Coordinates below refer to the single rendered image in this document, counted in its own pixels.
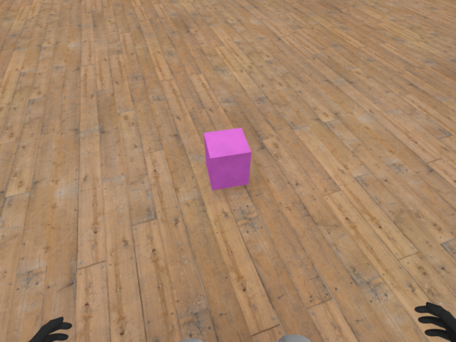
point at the carton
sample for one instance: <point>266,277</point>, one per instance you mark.
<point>228,158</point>

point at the left robot hand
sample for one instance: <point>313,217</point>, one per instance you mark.
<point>43,335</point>

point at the right robot hand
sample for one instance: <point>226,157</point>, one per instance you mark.
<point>446,320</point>

